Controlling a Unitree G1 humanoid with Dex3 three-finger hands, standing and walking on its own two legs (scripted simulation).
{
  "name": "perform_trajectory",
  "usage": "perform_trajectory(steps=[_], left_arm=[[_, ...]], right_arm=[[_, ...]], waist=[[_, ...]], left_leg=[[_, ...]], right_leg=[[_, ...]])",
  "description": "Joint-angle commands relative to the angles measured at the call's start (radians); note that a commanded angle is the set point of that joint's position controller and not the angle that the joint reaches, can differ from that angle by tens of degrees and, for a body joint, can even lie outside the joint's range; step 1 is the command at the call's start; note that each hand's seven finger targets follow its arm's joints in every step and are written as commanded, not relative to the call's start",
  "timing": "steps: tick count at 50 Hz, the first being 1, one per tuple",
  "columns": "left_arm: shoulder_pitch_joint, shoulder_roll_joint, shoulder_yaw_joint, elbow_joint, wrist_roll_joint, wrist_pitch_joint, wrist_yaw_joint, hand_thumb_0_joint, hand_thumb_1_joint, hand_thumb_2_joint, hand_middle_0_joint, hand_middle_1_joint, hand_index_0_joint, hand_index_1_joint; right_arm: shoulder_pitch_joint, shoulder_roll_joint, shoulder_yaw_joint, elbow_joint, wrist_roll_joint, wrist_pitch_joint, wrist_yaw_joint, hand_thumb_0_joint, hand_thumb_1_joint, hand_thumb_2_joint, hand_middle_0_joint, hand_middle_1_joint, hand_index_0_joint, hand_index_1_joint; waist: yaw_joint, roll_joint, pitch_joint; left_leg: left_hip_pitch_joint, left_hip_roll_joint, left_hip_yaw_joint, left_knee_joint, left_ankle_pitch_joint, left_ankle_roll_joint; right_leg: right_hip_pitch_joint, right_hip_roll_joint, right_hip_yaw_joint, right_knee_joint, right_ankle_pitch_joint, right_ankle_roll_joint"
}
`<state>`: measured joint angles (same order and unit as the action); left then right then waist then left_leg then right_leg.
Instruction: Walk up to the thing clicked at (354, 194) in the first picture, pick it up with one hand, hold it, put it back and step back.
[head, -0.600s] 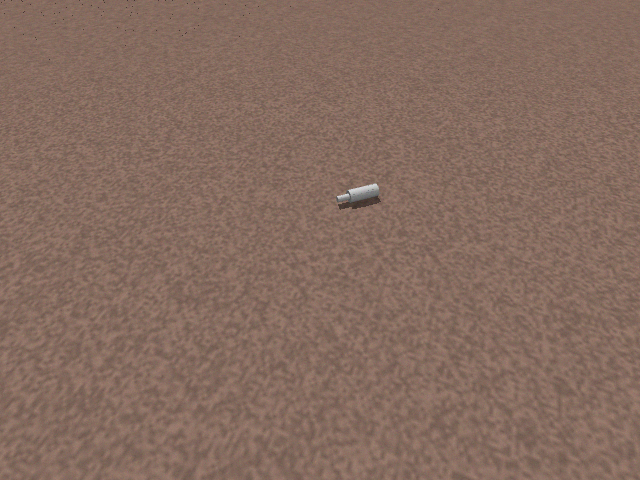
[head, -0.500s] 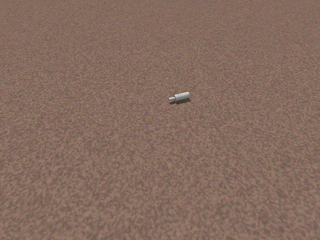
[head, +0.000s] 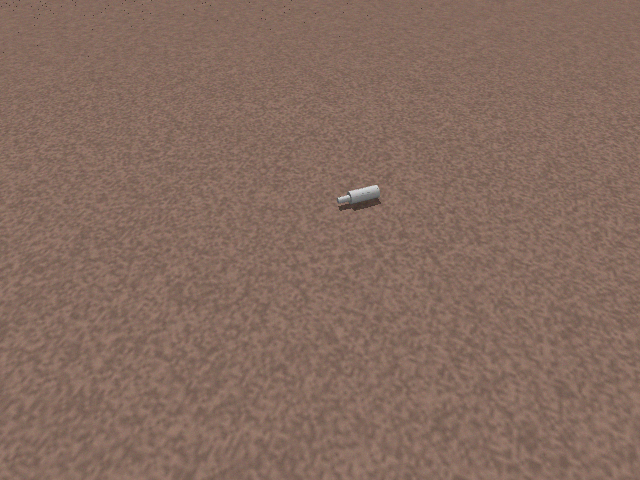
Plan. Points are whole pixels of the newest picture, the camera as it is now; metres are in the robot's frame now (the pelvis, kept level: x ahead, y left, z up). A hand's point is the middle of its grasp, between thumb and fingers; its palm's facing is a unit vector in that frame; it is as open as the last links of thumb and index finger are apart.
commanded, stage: stand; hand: left
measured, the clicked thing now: (357, 195) +1.38 -0.20 -0.75
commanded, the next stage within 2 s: walk up in 0.52 s
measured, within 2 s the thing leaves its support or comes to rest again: neither
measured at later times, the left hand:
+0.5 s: hand out of the picture +0.08 +0.25 -0.16, palm faces -0.04 -0.94 -0.34, open 7.3 cm
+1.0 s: hand (217, 475) +0.17 +0.15 -0.15, palm faces +0.10 -0.93 -0.34, open 7.3 cm
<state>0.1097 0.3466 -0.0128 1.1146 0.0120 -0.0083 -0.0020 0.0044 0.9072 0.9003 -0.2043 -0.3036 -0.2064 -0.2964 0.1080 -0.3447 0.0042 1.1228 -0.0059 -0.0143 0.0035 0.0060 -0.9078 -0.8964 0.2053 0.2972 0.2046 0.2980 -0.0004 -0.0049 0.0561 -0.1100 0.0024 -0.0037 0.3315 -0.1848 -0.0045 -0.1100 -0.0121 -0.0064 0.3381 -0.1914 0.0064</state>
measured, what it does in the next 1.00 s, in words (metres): steps to the right: right foot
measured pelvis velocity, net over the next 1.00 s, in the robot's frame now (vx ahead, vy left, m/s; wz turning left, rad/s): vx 0.11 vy -0.13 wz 0.11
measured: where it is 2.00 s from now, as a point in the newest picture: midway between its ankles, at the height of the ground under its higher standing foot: (411, 375)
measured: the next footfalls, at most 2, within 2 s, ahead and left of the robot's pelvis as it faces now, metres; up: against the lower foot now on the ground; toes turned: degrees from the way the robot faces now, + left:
right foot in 0.84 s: +0.19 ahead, -0.24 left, +0.00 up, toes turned +0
left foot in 1.20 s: +0.31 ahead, -0.03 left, +0.00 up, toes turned +14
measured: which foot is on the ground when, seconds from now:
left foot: down 0.00-0.86, up 0.88-1.00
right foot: down 0.00-0.56, up 0.58-0.82, down 0.84-1.00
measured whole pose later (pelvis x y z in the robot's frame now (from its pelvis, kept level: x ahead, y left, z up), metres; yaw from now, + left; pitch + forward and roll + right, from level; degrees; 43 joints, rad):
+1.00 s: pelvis +0.11 -0.13 -0.02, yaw +6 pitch -3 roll +0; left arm 0.21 0.40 0.10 0.87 0.05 0.00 -0.11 0.00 0.91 0.90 -0.20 -0.30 -0.21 -0.30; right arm 0.32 -0.47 -0.09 1.00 -0.01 -0.06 0.00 0.01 -0.91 -0.90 0.20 0.30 0.20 0.30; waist 0.02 0.02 0.04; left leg -0.42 0.05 -0.01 1.09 -0.43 0.05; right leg -0.28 -0.04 -0.09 0.61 -0.29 -0.03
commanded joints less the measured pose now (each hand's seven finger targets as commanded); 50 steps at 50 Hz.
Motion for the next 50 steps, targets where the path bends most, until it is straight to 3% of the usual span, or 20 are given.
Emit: perform_trajectory(steps=[1,25,26,27,28,29,31,34,37,39,40,41,42,43,44,45,47,49,50], left_arm=[[-0.028,0.213,0.044,-0.054,-0.002,-0.024,0.012,0.0,0.9,0.9,-0.2,-0.3,-0.2,-0.3],[-0.026,0.213,0.043,-0.054,-0.006,-0.027,0.014,0.0,0.9,0.9,-0.2,-0.3,-0.2,-0.3],[-0.053,0.338,0.154,-0.153,0.044,-0.019,-0.038,0.0,0.9,0.9,-0.2,-0.3,-0.2,-0.3],[-0.119,0.305,0.151,-0.176,0.056,-0.003,-0.058,0.0,0.9,0.9,-0.2,-0.3,-0.2,-0.3],[-0.181,0.275,0.155,-0.23,0.07,0.009,-0.075,0.0,0.9,0.9,-0.2,-0.3,-0.2,-0.3],[-0.169,0.262,0.157,-0.256,0.069,0.011,-0.084,0.0,0.9,0.9,-0.2,-0.3,-0.2,-0.3],[-0.096,0.27,0.169,-0.251,0.05,0.007,-0.101,0.0,0.9,0.9,-0.2,-0.3,-0.2,-0.3],[-0.07,0.263,0.175,-0.279,0.049,0.015,-0.128,0.0,0.9,0.9,-0.2,-0.3,-0.2,-0.3],[-0.119,0.259,0.179,-0.316,0.048,0.016,-0.139,0.0,0.9,0.9,-0.2,-0.3,-0.2,-0.3],[-0.054,0.263,0.186,-0.3,0.043,0.012,-0.136,0.0,0.9,0.9,-0.2,-0.3,-0.2,-0.3],[0.0,0.262,0.19,-0.284,0.041,0.011,-0.134,0.0,0.9,0.9,-0.2,-0.3,-0.2,-0.3],[0.098,0.264,0.198,-0.256,0.039,0.006,-0.127,0.0,0.9,0.9,-0.2,-0.3,-0.2,-0.3],[0.244,0.317,0.219,-0.213,0.043,-0.005,-0.114,0.0,0.9,0.9,-0.2,-0.3,-0.2,-0.3],[0.353,0.41,0.247,-0.201,0.06,-0.015,-0.099,0.0,0.9,0.9,-0.2,-0.3,-0.2,-0.3],[0.259,0.453,0.237,-0.267,0.06,-0.02,-0.095,0.0,0.9,0.9,-0.2,-0.3,-0.2,-0.3],[0.127,0.459,0.226,-0.313,0.04,-0.02,-0.096,0.0,0.9,0.9,-0.2,-0.3,-0.2,-0.3],[0.036,0.387,0.204,-0.334,0.025,-0.025,-0.09,0.0,0.9,0.9,-0.2,-0.3,-0.2,-0.3],[0.053,0.342,0.191,-0.332,0.024,-0.027,-0.087,0.0,0.9,0.9,-0.2,-0.3,-0.2,-0.3],[0.068,0.332,0.188,-0.335,0.024,-0.027,-0.09,0.0,0.9,0.9,-0.2,-0.3,-0.2,-0.3]], right_arm=[[-0.044,-0.213,-0.041,-0.061,-0.001,-0.02,-0.012,0.0,-0.9,-0.9,0.2,0.3,0.2,0.3],[-0.033,-0.212,-0.041,-0.057,-0.001,-0.019,-0.012,0.0,-0.9,-0.9,0.2,0.3,0.2,0.3],[0.161,-0.337,-0.121,-0.086,-0.007,-0.044,-0.011,0.0,-0.9,-0.9,0.2,0.3,0.2,0.3],[0.22,-0.391,-0.147,-0.062,-0.019,-0.054,-0.011,0.0,-0.9,-0.9,0.2,0.3,0.2,0.3],[0.249,-0.424,-0.173,-0.076,-0.021,-0.064,-0.016,0.0,-0.9,-0.9,0.2,0.3,0.2,0.3],[0.221,-0.427,-0.177,-0.114,-0.017,-0.076,-0.022,0.0,-0.9,-0.9,0.2,0.3,0.2,0.3],[0.185,-0.37,-0.163,-0.149,-0.017,-0.095,-0.029,0.0,-0.9,-0.9,0.2,0.3,0.2,0.3],[0.123,-0.369,-0.164,-0.21,-0.033,-0.094,-0.021,0.0,-0.9,-0.9,0.2,0.3,0.2,0.3],[0.16,-0.393,-0.173,-0.228,-0.042,-0.097,-0.017,0.0,-0.9,-0.9,0.2,0.3,0.2,0.3],[0.117,-0.394,-0.174,-0.245,-0.043,-0.095,-0.014,0.0,-0.9,-0.9,0.2,0.3,0.2,0.3],[0.087,-0.391,-0.174,-0.253,-0.044,-0.089,-0.015,0.0,-0.9,-0.9,0.2,0.3,0.2,0.3],[0.051,-0.378,-0.167,-0.263,-0.042,-0.082,-0.018,0.0,-0.9,-0.9,0.2,0.3,0.2,0.3],[0.055,-0.312,-0.145,-0.272,-0.049,-0.077,-0.025,0.0,-0.9,-0.9,0.2,0.3,0.2,0.3],[0.12,-0.209,-0.108,-0.274,-0.044,-0.078,-0.028,0.0,-0.9,-0.9,0.2,0.3,0.2,0.3],[0.122,-0.234,-0.109,-0.297,-0.012,-0.079,-0.034,0.0,-0.9,-0.9,0.2,0.3,0.2,0.3],[0.124,-0.31,-0.127,-0.276,-0.013,-0.078,-0.035,0.0,-0.9,-0.9,0.2,0.3,0.2,0.3],[0.213,-0.347,-0.138,-0.216,-0.002,-0.083,-0.014,0.0,-0.9,-0.9,0.2,0.3,0.2,0.3],[0.264,-0.327,-0.135,-0.197,0.002,-0.085,0.001,0.0,-0.9,-0.9,0.2,0.3,0.2,0.3],[0.257,-0.318,-0.136,-0.206,-0.001,-0.083,0.008,0.0,-0.9,-0.9,0.2,0.3,0.2,0.3]], waist=[[0.004,0.013,-0.081],[0.004,0.003,-0.078],[-0.029,-0.096,-0.145],[-0.068,0.026,-0.043],[-0.092,0.097,0.03],[-0.067,0.093,0.044],[-0.007,0.048,-0.018],[0.012,0.155,0.02],[-0.012,0.182,0.032],[0.028,0.186,0.007],[0.061,0.177,-0.003],[0.12,0.149,-0.029],[0.189,-0.024,-0.081],[0.231,-0.358,-0.105],[0.175,-0.383,-0.078],[0.115,-0.238,0.018],[0.028,-0.147,0.062],[0.023,-0.166,0.04],[0.03,-0.172,0.057]], left_leg=[[0.017,0.125,-0.092,-0.052,0.159,0.027],[0.018,0.126,-0.091,-0.055,0.186,0.028],[0.043,0.145,-0.189,0.0,-0.302,0.121],[0.08,0.241,-0.366,-0.094,-0.548,0.167],[0.134,0.355,-0.547,-0.163,-0.638,0.229],[0.134,0.418,-0.599,-0.165,-0.586,0.265],[0.116,0.34,-0.495,-0.153,-0.514,0.223],[-0.049,0.256,-0.33,-0.148,-0.458,0.2],[-0.137,0.239,-0.27,-0.125,-0.413,0.196],[-0.223,0.215,-0.222,-0.08,-0.378,0.176],[-0.296,0.197,-0.186,-0.032,-0.392,0.16],[-0.373,0.172,-0.139,0.067,-0.401,0.14],[-0.513,0.105,-0.088,0.322,-0.419,0.111],[-0.654,-0.039,0.021,0.715,-0.459,0.085],[-0.706,-0.061,0.007,0.877,-0.397,0.057],[-0.642,0.041,-0.073,0.918,-0.327,0.061],[-0.533,0.091,-0.058,0.832,-0.228,0.058],[-0.46,0.1,-0.022,0.719,-0.212,0.05],[-0.434,0.093,0.002,0.666,-0.217,0.037]], right_leg=[[0.004,-0.113,0.09,-0.052,0.139,-0.035],[0.019,-0.119,0.09,-0.059,0.171,-0.03],[-0.045,-0.043,0.013,0.107,-0.318,-0.051],[-0.305,-0.012,-0.016,0.293,-0.385,-0.041],[-0.563,-0.033,0.054,0.506,-0.31,-0.026],[-0.649,-0.087,0.137,0.594,-0.274,-0.032],[-0.603,-0.117,0.174,0.646,-0.215,-0.033],[-0.477,-0.103,0.104,0.53,-0.207,-0.006],[-0.362,-0.089,0.056,0.409,-0.208,-0.002],[-0.216,-0.069,0.006,0.351,-0.171,-0.001],[-0.102,-0.049,-0.029,0.315,-0.14,-0.002],[0.05,-0.034,-0.057,0.244,-0.076,-0.01],[0.259,-0.016,-0.035,0.217,-0.135,-0.017],[0.313,-0.159,0.221,0.015,-0.466,-0.04],[0.152,-0.39,0.64,-0.24,-0.761,-0.152],[-0.019,-0.408,0.659,-0.263,-0.822,-0.201],[-0.134,-0.309,0.428,-0.187,-0.656,-0.199],[-0.136,-0.249,0.268,-0.144,-0.484,-0.21],[-0.165,-0.24,0.234,-0.155,-0.457,-0.223]])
